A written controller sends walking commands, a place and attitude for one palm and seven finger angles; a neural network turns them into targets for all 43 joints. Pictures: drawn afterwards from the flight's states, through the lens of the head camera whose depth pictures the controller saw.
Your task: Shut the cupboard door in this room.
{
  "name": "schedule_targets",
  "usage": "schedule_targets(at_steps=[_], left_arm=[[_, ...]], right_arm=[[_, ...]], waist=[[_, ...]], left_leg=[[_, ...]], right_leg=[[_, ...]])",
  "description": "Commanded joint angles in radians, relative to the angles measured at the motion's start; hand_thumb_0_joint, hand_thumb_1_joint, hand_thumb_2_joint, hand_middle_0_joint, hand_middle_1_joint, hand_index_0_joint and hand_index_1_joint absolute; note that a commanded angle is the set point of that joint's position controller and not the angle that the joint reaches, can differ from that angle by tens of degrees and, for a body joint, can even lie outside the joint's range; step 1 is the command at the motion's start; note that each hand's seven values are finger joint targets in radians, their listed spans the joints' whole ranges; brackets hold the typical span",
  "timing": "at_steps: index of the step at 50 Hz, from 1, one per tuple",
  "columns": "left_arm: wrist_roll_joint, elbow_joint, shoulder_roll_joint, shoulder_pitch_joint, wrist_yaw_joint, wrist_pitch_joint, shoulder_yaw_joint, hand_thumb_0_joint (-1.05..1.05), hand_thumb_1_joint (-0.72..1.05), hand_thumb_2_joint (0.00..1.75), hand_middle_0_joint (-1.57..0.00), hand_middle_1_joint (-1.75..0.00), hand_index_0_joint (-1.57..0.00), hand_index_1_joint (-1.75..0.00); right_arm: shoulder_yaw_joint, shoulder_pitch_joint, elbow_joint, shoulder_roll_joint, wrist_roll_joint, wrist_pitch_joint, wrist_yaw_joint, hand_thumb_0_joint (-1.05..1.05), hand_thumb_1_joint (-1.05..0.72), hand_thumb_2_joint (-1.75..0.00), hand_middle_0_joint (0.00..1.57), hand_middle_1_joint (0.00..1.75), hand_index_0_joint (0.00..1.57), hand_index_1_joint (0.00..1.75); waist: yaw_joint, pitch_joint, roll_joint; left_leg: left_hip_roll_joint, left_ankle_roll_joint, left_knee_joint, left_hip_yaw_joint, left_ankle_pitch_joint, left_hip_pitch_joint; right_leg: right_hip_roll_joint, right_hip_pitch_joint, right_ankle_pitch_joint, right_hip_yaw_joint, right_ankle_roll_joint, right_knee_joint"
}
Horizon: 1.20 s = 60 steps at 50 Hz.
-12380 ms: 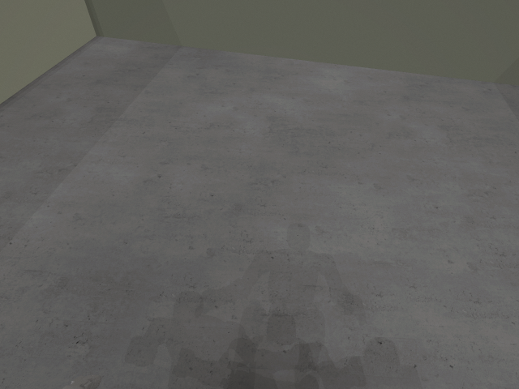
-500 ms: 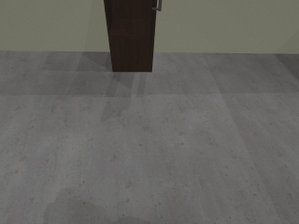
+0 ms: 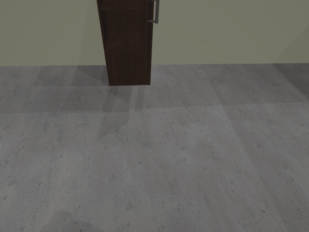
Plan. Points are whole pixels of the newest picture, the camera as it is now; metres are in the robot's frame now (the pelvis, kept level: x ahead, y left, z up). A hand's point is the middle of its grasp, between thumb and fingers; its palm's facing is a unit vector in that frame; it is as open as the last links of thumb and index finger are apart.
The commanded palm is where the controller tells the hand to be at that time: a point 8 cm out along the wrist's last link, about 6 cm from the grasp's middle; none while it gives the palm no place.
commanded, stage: stand and wait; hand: left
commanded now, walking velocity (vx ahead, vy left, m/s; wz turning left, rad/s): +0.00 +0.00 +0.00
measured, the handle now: (153, 10) +1.32 +0.06 +0.09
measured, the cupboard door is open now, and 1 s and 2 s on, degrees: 81 81 81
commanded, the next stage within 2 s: look at it before walking up in 0.98 s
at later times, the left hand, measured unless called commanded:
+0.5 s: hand (109, 229) +0.17 +0.14 -0.16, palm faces +0.09 -0.98 -0.18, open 7.2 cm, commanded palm none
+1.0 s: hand out of the picture +0.10 +0.17 -0.16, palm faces +0.08 -0.97 -0.23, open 7.4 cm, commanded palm none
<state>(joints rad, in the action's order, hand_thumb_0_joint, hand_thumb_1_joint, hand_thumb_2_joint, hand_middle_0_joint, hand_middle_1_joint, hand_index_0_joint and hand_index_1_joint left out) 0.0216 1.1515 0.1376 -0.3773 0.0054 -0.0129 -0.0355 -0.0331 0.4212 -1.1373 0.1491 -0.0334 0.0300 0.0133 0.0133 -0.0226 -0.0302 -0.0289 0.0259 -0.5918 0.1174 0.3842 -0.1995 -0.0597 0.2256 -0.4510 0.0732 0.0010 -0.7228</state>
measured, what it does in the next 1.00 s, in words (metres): walks ahead: right foot, then left foot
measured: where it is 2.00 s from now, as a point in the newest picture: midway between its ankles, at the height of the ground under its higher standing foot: outside the picture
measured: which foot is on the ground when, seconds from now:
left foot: down 0.00-0.30, up 0.32-0.48, down 0.50-1.00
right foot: up 0.00-0.26, down 0.28-1.00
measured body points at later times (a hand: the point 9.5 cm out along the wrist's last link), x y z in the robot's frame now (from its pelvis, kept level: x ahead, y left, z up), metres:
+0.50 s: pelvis +0.09 -0.03 +0.00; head +0.11 -0.04 +0.45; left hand +0.17 +0.19 -0.15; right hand +0.11 -0.26 -0.16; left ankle +0.06 +0.09 -0.73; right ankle +0.14 -0.14 -0.73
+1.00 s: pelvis +0.13 -0.02 +0.02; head +0.15 -0.02 +0.47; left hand +0.10 +0.22 -0.14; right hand +0.17 -0.26 -0.14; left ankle +0.07 +0.09 -0.73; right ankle +0.14 -0.14 -0.73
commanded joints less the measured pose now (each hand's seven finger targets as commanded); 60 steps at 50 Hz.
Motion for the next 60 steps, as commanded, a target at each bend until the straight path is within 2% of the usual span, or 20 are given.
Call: schedule_targets(at_steps=[1, 3, 5, 8, 10, 12, 13, 14, 15, 16, 17, 19, 23, 24, 26, 27, 29, 33, 45, 60], left_arm=[[0.001, -0.143, 0.057, 0.213, -0.006, 0.05, -0.004, 0.0, 0.9, 0.9, -0.2, -0.3, -0.2, -0.3], [-0.004, -0.131, 0.038, 0.194, -0.009, 0.048, 0.001, 0.0, 0.9, 0.9, -0.2, -0.3, -0.2, -0.3], [-0.007, -0.127, 0.025, 0.188, -0.009, 0.04, 0.006, 0.0, 0.9, 0.9, -0.2, -0.3, -0.2, -0.3], [-0.01, -0.128, 0.022, 0.194, -0.005, 0.029, 0.009, 0.0, 0.9, 0.9, -0.2, -0.3, -0.2, -0.3], [-0.008, -0.121, 0.035, 0.182, -0.002, 0.031, 0.008, 0.0, 0.9, 0.9, -0.2, -0.3, -0.2, -0.3], [-0.008, -0.091, 0.073, 0.087, 0.006, 0.038, 0.0, 0.0, 0.9, 0.9, -0.2, -0.3, -0.2, -0.3], [-0.006, -0.068, 0.123, 0.022, 0.014, 0.048, -0.007, 0.0, 0.9, 0.9, -0.2, -0.3, -0.2, -0.3], [-0.005, -0.053, 0.184, -0.015, 0.024, 0.057, -0.016, 0.0, 0.9, 0.9, -0.2, -0.3, -0.2, -0.3], [-0.011, -0.047, 0.218, -0.033, 0.025, 0.061, -0.02, 0.0, 0.9, 0.9, -0.2, -0.3, -0.2, -0.3], [-0.013, -0.056, 0.219, 0.006, 0.027, 0.067, -0.026, 0.0, 0.9, 0.9, -0.2, -0.3, -0.2, -0.3], [-0.01, -0.072, 0.195, 0.077, 0.029, 0.06, -0.018, 0.0, 0.9, 0.9, -0.2, -0.3, -0.2, -0.3], [-0.005, -0.092, 0.163, 0.171, 0.034, 0.047, -0.011, 0.0, 0.9, 0.9, -0.2, -0.3, -0.2, -0.3], [-0.013, -0.09, 0.139, 0.216, 0.029, 0.035, -0.006, 0.0, 0.9, 0.9, -0.2, -0.3, -0.2, -0.3], [-0.016, -0.093, 0.119, 0.222, 0.027, 0.032, -0.005, 0.0, 0.9, 0.9, -0.2, -0.3, -0.2, -0.3], [-0.015, -0.098, 0.096, 0.202, 0.02, 0.02, 0.003, 0.0, 0.9, 0.9, -0.2, -0.3, -0.2, -0.3], [-0.009, -0.098, 0.104, 0.2, 0.019, 0.016, -0.002, 0.0, 0.9, 0.9, -0.2, -0.3, -0.2, -0.3], [-0.008, -0.072, 0.127, 0.15, 0.019, 0.028, 0.002, 0.0, 0.9, 0.9, -0.2, -0.3, -0.2, -0.3], [-0.013, -0.051, 0.152, 0.122, 0.022, 0.044, 0.011, 0.0, 0.9, 0.9, -0.2, -0.3, -0.2, -0.3], [-0.012, -0.033, 0.184, 0.084, 0.025, 0.045, 0.014, 0.0, 0.9, 0.9, -0.2, -0.3, -0.2, -0.3], [-0.013, -0.056, 0.238, 0.146, 0.023, 0.044, -0.002, 0.0, 0.9, 0.9, -0.2, -0.3, -0.2, -0.3]], right_arm=[[-0.01, 0.19, -0.02, 0.111, 0.005, 0.031, 0.028, 0.0, -0.9, -0.9, 0.2, 0.3, 0.2, 0.3], [-0.002, 0.149, -0.02, 0.109, 0.006, 0.043, 0.034, 0.0, -0.9, -0.9, 0.2, 0.3, 0.2, 0.3], [-0.001, 0.133, -0.025, 0.105, 0.011, 0.045, 0.038, 0.0, -0.9, -0.9, 0.2, 0.3, 0.2, 0.3], [-0.003, 0.09, -0.026, 0.104, 0.012, 0.034, 0.037, 0.0, -0.9, -0.9, 0.2, 0.3, 0.2, 0.3], [-0.008, 0.074, -0.029, 0.102, 0.013, 0.024, 0.036, 0.0, -0.9, -0.9, 0.2, 0.3, 0.2, 0.3], [-0.012, 0.053, -0.032, 0.097, 0.022, 0.019, 0.033, 0.0, -0.9, -0.9, 0.2, 0.3, 0.2, 0.3], [-0.009, 0.058, -0.028, 0.073, 0.027, 0.021, 0.028, 0.0, -0.9, -0.9, 0.2, 0.3, 0.2, 0.3], [-0.005, 0.09, -0.019, 0.033, 0.03, 0.018, 0.02, 0.0, -0.9, -0.9, 0.2, 0.3, 0.2, 0.3], [-0.01, 0.096, -0.01, 0.022, 0.035, 0.002, 0.023, 0.0, -0.9, -0.9, 0.2, 0.3, 0.2, 0.3], [-0.008, 0.078, 0.002, 0.025, 0.035, -0.019, 0.027, 0.0, -0.9, -0.9, 0.2, 0.3, 0.2, 0.3], [-0.008, 0.044, 0.0, 0.031, 0.033, -0.025, 0.025, 0.0, -0.9, -0.9, 0.2, 0.3, 0.2, 0.3], [-0.001, 0.029, -0.011, 0.01, 0.032, -0.024, 0.022, 0.0, -0.9, -0.9, 0.2, 0.3, 0.2, 0.3], [0.005, 0.05, -0.024, 0.004, 0.023, -0.026, 0.019, 0.0, -0.9, -0.9, 0.2, 0.3, 0.2, 0.3], [0.003, 0.049, -0.023, 0.023, 0.02, -0.02, 0.017, 0.0, -0.9, -0.9, 0.2, 0.3, 0.2, 0.3], [-0.001, -0.031, 0.007, 0.077, 0.016, -0.013, 0.014, 0.0, -0.9, -0.9, 0.2, 0.3, 0.2, 0.3], [-0.001, -0.087, 0.023, 0.089, 0.017, -0.009, 0.011, 0.0, -0.9, -0.9, 0.2, 0.3, 0.2, 0.3], [0.0, -0.135, 0.039, 0.108, 0.018, 0.002, 0.015, 0.0, -0.9, -0.9, 0.2, 0.3, 0.2, 0.3], [0.001, -0.122, 0.038, 0.123, 0.023, 0.007, 0.021, 0.0, -0.9, -0.9, 0.2, 0.3, 0.2, 0.3], [0.0, -0.151, 0.035, 0.172, 0.026, 0.002, 0.025, 0.0, -0.9, -0.9, 0.2, 0.3, 0.2, 0.3], [-0.003, -0.15, 0.025, 0.208, 0.023, 0.012, 0.024, 0.0, -0.9, -0.9, 0.2, 0.3, 0.2, 0.3]], waist=[[0.061, 0.222, 0.149], [0.034, 0.14, 0.131], [0.019, 0.097, 0.147], [0.003, 0.104, 0.186], [-0.007, 0.105, 0.164], [-0.061, 0.073, 0.107], [-0.084, 0.026, 0.035], [-0.074, -0.037, -0.104], [-0.063, -0.037, -0.168], [-0.056, -0.052, -0.258], [-0.046, 0.003, -0.206], [-0.011, 0.027, -0.08], [0.022, 0.028, -0.07], [0.028, 0.042, -0.029], [-0.01, 0.109, 0.094], [-0.023, 0.15, 0.148], [-0.039, 0.126, 0.139], [-0.018, 0.042, 0.082], [-0.016, 0.043, 0.025], [-0.025, 0.057, 0.049]], left_leg=[[-0.359, 0.207, 0.383, -0.475, -0.341, 0.171], [-0.3, 0.182, 0.327, -0.324, -0.606, 0.197], [-0.253, 0.154, 0.295, -0.22, -0.752, 0.207], [-0.215, 0.113, 0.266, -0.129, -0.77, 0.12], [-0.199, 0.088, 0.225, -0.125, -0.733, 0.077], [-0.171, 0.044, 0.139, -0.111, -0.608, 0.014], [-0.137, 0.007, 0.055, -0.093, -0.46, -0.053], [-0.056, -0.031, -0.061, -0.042, -0.139, -0.168], [-0.013, -0.048, -0.192, -0.038, 0.189, -0.157], [-0.036, -0.044, -0.287, -0.077, 0.282, -0.121], [-0.055, -0.041, -0.304, -0.106, 0.261, -0.116], [-0.067, -0.038, -0.223, -0.105, 0.166, -0.098], [-0.057, -0.053, 0.069, -0.05, -0.086, 0.061], [-0.07, -0.05, 0.162, -0.071, -0.156, 0.115], [-0.153, -0.022, 0.284, -0.165, -0.093, -0.023], [-0.156, -0.018, 0.326, -0.178, -0.06, -0.107], [-0.136, -0.019, 0.317, -0.147, -0.173, -0.086], [-0.128, -0.026, 0.262, -0.104, -0.404, 0.067], [-0.126, -0.017, 0.278, -0.092, -0.41, 0.119], [-0.125, -0.014, 0.312, -0.098, -0.379, 0.076]], right_leg=[[-0.044, 0.495, -0.038, -0.026, -0.009, -0.356], [-0.047, 0.413, -0.004, -0.022, 0.009, -0.306], [-0.032, 0.357, 0.062, 0.002, 0.019, -0.225], [-0.012, 0.214, 0.15, 0.036, 0.018, -0.041], [0.009, 0.104, 0.234, 0.055, 0.014, 0.084], [-0.003, -0.083, 0.399, 0.05, 0.019, 0.234], [-0.075, -0.22, 0.553, -0.026, 0.006, 0.262], [-0.239, -0.344, 0.766, -0.206, -0.055, 0.269], [-0.355, -0.284, 0.877, -0.275, -0.146, 0.338], [-0.362, -0.189, 0.841, -0.308, -0.187, 0.383], [-0.339, -0.097, 0.729, -0.284, -0.196, 0.411], [-0.283, -0.049, 0.622, -0.189, -0.179, 0.399], [-0.182, 0.077, 0.289, -0.09, -0.105, 0.404], [-0.147, 0.134, 0.204, -0.076, -0.074, 0.384], [-0.057, 0.084, 0.133, -0.024, -0.008, 0.368], [-0.048, 0.02, 0.183, -0.014, 0.006, 0.354], [-0.065, -0.063, 0.342, -0.025, 0.0, 0.349], [-0.089, -0.089, 0.509, -0.027, -0.01, 0.351], [-0.094, -0.102, 0.539, -0.031, -0.015, 0.361], [-0.097, -0.141, 0.516, -0.032, -0.028, 0.364]])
